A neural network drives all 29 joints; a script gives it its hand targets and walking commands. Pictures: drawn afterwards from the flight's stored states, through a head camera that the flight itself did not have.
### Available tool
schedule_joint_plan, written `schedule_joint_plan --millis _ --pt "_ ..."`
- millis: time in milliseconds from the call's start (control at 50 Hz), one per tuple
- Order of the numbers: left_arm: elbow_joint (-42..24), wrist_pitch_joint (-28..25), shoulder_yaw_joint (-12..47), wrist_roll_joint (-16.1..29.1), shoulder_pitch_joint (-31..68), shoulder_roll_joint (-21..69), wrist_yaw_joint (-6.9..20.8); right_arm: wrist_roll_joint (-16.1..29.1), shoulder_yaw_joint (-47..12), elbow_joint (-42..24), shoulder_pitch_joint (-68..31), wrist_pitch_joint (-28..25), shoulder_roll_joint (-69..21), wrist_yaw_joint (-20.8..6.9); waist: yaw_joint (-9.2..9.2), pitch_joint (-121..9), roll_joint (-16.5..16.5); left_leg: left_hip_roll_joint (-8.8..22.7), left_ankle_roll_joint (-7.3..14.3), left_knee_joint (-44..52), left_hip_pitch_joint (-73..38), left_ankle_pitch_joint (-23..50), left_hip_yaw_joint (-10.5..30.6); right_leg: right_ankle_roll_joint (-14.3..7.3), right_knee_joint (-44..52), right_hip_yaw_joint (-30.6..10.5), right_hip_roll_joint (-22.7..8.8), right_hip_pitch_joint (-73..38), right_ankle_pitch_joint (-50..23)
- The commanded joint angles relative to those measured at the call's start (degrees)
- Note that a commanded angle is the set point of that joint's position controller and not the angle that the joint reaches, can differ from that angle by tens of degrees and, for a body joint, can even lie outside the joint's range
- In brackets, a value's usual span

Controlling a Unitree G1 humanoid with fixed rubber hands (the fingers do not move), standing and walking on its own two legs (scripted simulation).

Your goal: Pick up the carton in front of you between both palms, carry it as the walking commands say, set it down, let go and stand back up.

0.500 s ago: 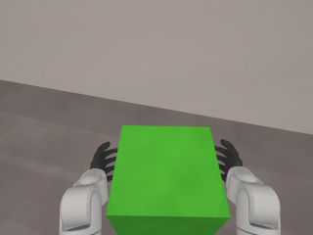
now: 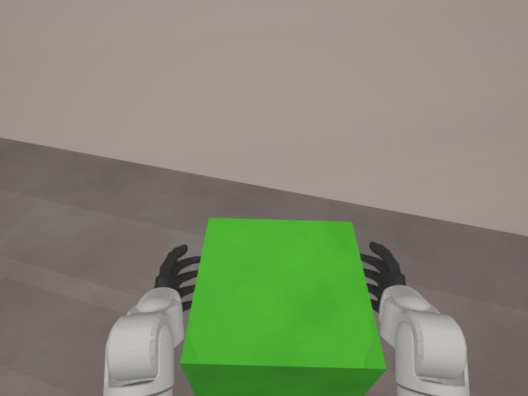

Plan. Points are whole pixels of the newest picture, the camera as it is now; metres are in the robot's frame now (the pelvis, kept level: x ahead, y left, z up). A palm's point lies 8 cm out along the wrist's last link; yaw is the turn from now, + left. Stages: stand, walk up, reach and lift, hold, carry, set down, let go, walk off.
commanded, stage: carry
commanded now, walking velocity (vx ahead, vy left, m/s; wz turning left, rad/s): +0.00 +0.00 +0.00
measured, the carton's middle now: (276, 324) +0.25 +0.00 +0.02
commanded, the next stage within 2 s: hold in 1.04 s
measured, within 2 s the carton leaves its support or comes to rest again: neither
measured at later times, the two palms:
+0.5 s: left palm (173, 316) +0.25 +0.15 +0.04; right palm (377, 313) +0.25 -0.15 +0.04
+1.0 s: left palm (171, 311) +0.26 +0.16 +0.04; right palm (372, 308) +0.26 -0.14 +0.04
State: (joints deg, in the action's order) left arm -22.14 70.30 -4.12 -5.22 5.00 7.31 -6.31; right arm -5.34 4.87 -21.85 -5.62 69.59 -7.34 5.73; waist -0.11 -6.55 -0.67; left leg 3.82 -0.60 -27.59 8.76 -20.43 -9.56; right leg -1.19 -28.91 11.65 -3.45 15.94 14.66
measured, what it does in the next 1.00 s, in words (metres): stands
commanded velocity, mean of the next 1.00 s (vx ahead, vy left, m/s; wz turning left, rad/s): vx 0.00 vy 0.00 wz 0.00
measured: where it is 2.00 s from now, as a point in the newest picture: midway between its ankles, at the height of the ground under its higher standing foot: outside the picture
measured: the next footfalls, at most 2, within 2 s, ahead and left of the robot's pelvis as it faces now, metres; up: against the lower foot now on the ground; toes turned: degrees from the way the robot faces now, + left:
none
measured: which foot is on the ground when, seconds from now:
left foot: down 0.00-1.00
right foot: down 0.00-1.00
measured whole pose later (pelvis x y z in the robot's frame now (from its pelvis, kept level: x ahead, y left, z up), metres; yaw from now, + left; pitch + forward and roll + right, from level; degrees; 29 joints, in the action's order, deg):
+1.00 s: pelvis -0.03 +0.01 +0.00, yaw +0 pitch +2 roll +0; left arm 9.2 42.5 -10.5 -13.6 13.2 8.3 -1.0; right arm -13.7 10.7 8.7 -13.5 42.2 -8.4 0.7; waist 0.0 -4.4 -0.5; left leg 2.9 0.7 -29.1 12.4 -18.3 -9.7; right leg -1.0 -28.5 11.4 -4.5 18.6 11.3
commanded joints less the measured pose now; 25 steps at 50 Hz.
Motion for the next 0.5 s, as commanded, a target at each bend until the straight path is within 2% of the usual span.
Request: schedule_joint_plan --millis 0,200,360,480 --pt "-0.1 -2.3 36.2 16.2 24.8 44.8 11.2 16.6 -37.3 0.8 -23.1 -1.5 -45.9 -10.7 0.15 -7.1 0.3 6.1 1.1 4.5 1.5 16.7 4.8 -0.1 3.6 -6.5 -6.6 -6.1 -17.6" --pt "8.1 -11.3 33.7 13.1 27.9 45.7 13.7 12.5 -34.2 9.7 -25.4 -10.2 -47.0 -12.8 0.2 -8.7 0.6 5.8 1.6 5.4 2.2 12.2 5.3 -0.1 4.6 -6.8 -6.6 -6.2 -14.3" --pt "17.9 -20.4 27.6 7.8 28.5 44.1 15.1 7.7 -28.7 18.0 -26.6 -19.4 -46.0 -14.0 0.18 -9.1 0.6 5.8 1.7 5.5 3.1 11.3 5.5 -0.1 4.8 -7.0 -6.6 -5.8 -13.2" --pt "26.6 -28.2 22.8 4.4 33.0 45.1 16.3 3.5 -23.1 27.9 -30.1 -27.0 -46.4 -15.5 0.19 -10.1 0.5 5.7 1.7 5.1 3.0 11.6 5.7 0.0 4.5 -6.9 -6.7 -5.9 -13.2"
